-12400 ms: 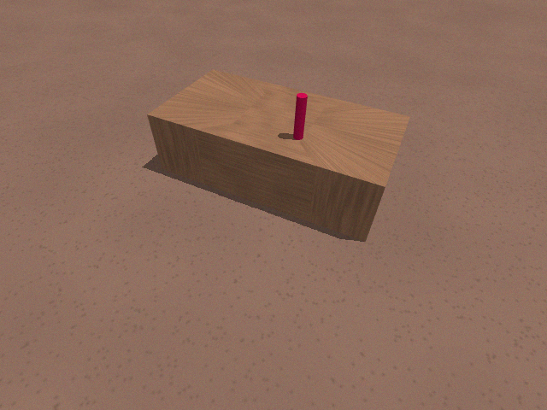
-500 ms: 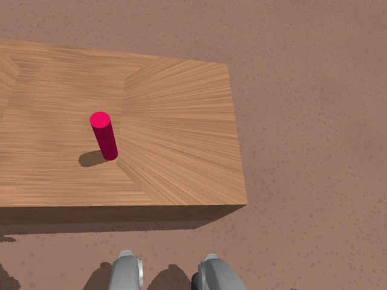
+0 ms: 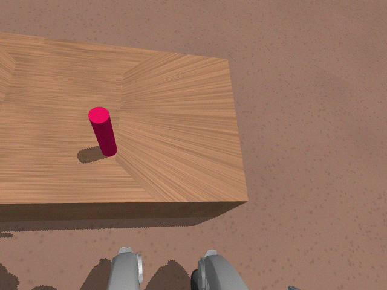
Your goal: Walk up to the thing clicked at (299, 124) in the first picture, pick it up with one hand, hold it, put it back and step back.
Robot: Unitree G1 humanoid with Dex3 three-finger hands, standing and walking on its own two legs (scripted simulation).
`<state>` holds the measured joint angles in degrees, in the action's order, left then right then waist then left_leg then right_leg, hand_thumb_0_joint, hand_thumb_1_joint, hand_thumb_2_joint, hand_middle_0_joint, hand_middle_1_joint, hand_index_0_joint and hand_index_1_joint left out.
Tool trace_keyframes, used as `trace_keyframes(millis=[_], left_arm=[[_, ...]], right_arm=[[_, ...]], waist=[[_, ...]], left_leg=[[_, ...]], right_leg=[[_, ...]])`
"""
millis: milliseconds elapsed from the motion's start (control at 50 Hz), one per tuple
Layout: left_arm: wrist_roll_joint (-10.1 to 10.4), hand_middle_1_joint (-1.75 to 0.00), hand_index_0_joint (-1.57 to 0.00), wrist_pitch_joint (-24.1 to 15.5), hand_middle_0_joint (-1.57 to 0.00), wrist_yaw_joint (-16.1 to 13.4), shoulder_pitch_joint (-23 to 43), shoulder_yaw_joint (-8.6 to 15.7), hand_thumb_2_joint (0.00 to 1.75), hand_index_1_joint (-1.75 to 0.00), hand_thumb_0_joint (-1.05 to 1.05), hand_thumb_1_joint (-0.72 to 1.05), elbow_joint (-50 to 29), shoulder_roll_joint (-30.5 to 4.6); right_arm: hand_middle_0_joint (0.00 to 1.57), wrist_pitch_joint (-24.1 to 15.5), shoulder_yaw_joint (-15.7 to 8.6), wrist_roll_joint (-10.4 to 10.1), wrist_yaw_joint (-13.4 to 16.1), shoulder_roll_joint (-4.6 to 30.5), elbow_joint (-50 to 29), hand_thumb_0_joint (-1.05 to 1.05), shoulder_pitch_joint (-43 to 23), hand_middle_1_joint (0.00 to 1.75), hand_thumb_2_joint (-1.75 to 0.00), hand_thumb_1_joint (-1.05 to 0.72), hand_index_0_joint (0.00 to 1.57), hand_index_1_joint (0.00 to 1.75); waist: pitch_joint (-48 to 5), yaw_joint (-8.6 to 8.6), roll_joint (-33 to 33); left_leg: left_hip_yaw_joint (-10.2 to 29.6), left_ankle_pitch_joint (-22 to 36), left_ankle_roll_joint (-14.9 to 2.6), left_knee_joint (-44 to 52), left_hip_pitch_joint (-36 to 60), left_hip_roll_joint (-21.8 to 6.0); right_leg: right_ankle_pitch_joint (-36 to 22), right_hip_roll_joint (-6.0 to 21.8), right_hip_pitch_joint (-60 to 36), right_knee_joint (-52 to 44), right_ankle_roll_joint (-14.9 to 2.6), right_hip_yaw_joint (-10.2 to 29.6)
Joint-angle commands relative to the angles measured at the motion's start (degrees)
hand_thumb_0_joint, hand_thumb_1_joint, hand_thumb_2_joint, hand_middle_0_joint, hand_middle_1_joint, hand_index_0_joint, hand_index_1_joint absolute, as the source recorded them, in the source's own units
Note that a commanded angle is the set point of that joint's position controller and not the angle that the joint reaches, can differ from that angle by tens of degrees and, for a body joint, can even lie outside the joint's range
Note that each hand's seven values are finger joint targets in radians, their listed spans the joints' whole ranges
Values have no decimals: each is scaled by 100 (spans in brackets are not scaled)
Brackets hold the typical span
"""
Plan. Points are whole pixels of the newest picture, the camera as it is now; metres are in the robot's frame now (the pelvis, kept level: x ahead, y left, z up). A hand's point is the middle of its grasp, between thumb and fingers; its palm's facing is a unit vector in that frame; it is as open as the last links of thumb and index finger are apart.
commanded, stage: go down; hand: left
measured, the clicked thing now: (104, 135) +0.53 +0.18 -0.20
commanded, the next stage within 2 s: approach in 1.50 s
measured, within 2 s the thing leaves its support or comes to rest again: neither
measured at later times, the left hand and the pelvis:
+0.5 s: hand out of the picture +0.45 +0.39 +0.07, palm faces +0.18 -0.98 +0.01, open 16.9 cm; pelvis +0.00 +0.00 +0.00, yaw +0 degrees
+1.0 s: hand out of the picture +0.45 +0.39 +0.07, palm faces +0.18 -0.98 +0.02, open 16.9 cm; pelvis +0.00 +0.00 +0.00, yaw +0 degrees
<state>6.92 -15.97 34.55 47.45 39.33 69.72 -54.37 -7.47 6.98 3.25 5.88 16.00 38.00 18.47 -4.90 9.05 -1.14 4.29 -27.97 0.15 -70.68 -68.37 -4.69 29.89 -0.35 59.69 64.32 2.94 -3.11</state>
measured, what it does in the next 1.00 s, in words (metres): stands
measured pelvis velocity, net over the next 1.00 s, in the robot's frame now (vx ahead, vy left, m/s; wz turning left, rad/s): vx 0.00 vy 0.00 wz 0.00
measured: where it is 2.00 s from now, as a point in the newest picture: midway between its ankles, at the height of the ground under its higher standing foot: outside the picture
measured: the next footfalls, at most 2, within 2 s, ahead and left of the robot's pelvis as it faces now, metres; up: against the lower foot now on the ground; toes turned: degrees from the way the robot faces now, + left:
none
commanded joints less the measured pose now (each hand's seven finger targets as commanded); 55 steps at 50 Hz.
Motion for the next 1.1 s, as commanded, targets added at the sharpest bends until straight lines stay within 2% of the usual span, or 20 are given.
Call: trace_keyframes(millis=[0,40,120,140,180,260,280,320,420,460,520,560,640,700,800,840,880,960,1060,1080], left_arm=[[227,-3,-3,-420,-5,39,1659,356,6,-4,0,-38,-1297,-2248],[242,-3,-3,-439,-4,60,1699,366,6,-4,0,-37,-1457,-2234],[288,-3,-3,-384,-5,68,1506,361,7,-4,0,-38,-1474,-2099],[295,-4,-3,-387,-5,49,1485,393,7,-4,0,-38,-1556,-2157],[306,-4,-3,-415,-4,64,1566,428,7,-4,0,-37,-1587,-2224],[332,-4,-4,-418,-5,75,1592,290,6,-4,0,-39,-1506,-1947],[326,-3,-3,-438,-4,72,1703,288,6,-4,0,-38,-1565,-2024],[357,-4,-4,-422,-4,108,1617,251,5,-4,0,-39,-1316,-1879],[343,-4,-4,-467,-5,140,1741,277,5,-4,0,-39,-1443,-2098],[330,-3,-4,-455,-5,136,1759,306,5,-4,0,-38,-1384,-2142],[330,-3,-4,-442,-5,161,1880,345,5,-4,0,-40,-1516,-2240],[318,-4,-3,-391,-4,153,1847,277,7,-4,0,-38,-1363,-2143],[300,-4,-3,-346,-4,87,1749,371,6,-4,0,-39,-1286,-2260],[277,-4,-4,-325,-5,89,1517,332,6,-4,0,-39,-1339,-2202],[351,-4,-4,-341,-4,114,1455,333,6,-4,0,-40,-1493,-2042],[364,-4,-4,-360,-5,89,1614,397,5,-4,0,-40,-1717,-2172],[363,-4,-3,-349,-4,103,1536,355,7,-4,0,-40,-1447,-2025],[338,-5,-4,-412,-4,82,1737,390,6,-5,0,-41,-1444,-2170],[288,-4,-4,-370,-5,104,1635,241,6,-4,0,-41,-1162,-1979],[275,-4,-4,-388,-5,107,1727,243,6,-4,0,-41,-1280,-2074]], right_arm=[[20,-84,-473,-57,138,1287,-213,0,977,30,-90,-89,20,30],[20,-75,-487,-67,147,1262,-216,0,932,30,-90,-90,20,30],[20,-88,-495,-68,175,1282,-169,0,970,30,-90,-90,20,30],[20,-80,-485,-73,164,1284,-147,0,961,30,-90,-90,20,30],[20,-78,-480,-67,175,1279,-129,0,957,30,-90,-90,20,30],[20,-106,-507,-86,176,1248,-157,0,882,30,-90,-90,20,30],[20,-108,-520,-95,174,1273,-193,0,855,30,-90,-90,20,30],[20,-115,-521,-98,198,1279,-181,0,846,30,-90,-90,20,30],[20,-120,-495,-82,182,1307,-192,0,879,30,-90,-90,20,30],[20,-117,-470,-71,198,1293,-165,0,924,30,-90,-90,20,30],[20,-119,-454,-66,190,1302,-154,0,942,30,-90,-90,20,30],[20,-114,-460,-66,196,1303,-187,0,930,30,-90,-90,20,30],[20,-96,-426,-82,191,1276,-193,0,948,30,-90,-90,20,30],[20,-96,-432,-77,175,1275,-206,0,968,30,-90,-90,20,30],[20,-99,-478,-94,162,1263,-173,0,972,30,-90,-90,20,30],[20,-97,-472,-91,152,1266,-157,0,998,30,-90,-90,20,30],[20,-92,-484,-100,160,1282,-134,0,982,30,-90,-90,20,30],[20,-97,-484,-93,163,1283,-158,0,888,30,-90,-90,20,30],[20,-93,-451,-79,159,1283,-196,0,926,30,-90,-90,20,30],[20,-87,-462,-77,150,1302,-184,0,917,30,-90,-90,20,30]], waist=[[-2899,-195,1646],[-3034,-200,1717],[-3119,-194,1834],[-3064,-258,1867],[-3040,-222,1916],[-2682,-166,1789],[-2658,-191,1777],[-2623,-111,1671],[-2723,-201,1750],[-2918,-137,1699],[-3050,-186,1909],[-2944,-126,1774],[-2923,-186,1605],[-3029,-211,1719],[-2987,-186,1686],[-3120,-241,1948],[-2921,-152,1694],[-2696,-161,1771],[-2729,-122,1639],[-2766,-144,1777]], left_leg=[[80,2186,-46,757,3233,141],[68,2087,-42,758,3303,146],[130,2612,5,724,3612,115],[172,2711,24,767,3637,102],[169,2817,23,719,3666,93],[161,2144,7,856,3376,93],[154,1926,5,903,3342,99],[154,1845,-5,866,3306,93],[150,1848,-5,849,3295,107],[148,2157,-18,743,3356,114],[193,2474,19,728,3569,98],[149,2257,-9,718,3483,117],[97,2151,-55,699,3178,156],[109,2674,-37,637,3388,139],[139,2772,-17,649,3490,112],[166,3033,18,665,3708,100],[215,2847,8,705,3596,79],[185,2065,1,801,3323,101],[158,2243,-31,749,3327,105],[172,2249,-2,761,3378,97]], right_leg=[[-1561,-142,-337,-661,-413,-52],[-1508,-146,-346,-679,-408,-31],[-1719,-154,-207,-621,-414,-103],[-1694,-156,-164,-589,-428,-133],[-1726,-155,-92,-582,-423,-127],[-1377,-164,-48,-614,-433,-107],[-1229,-167,-9,-637,-440,-96],[-1222,-181,25,-658,-426,-110],[-1197,-158,-2,-601,-433,-87],[-1448,-155,-112,-592,-415,-90],[-1523,-149,10,-525,-424,-104],[-1460,-158,-60,-599,-418,-79],[-1548,-152,-324,-627,-405,-47],[-1828,-149,-289,-581,-399,-68],[-1854,-164,-224,-569,-397,-105],[-1893,-144,-149,-548,-409,-116],[-1761,-171,-60,-550,-413,-148],[-1325,-167,-3,-571,-430,-112],[-1486,-165,-14,-589,-422,-107],[-1434,-163,52,-567,-427,-104]])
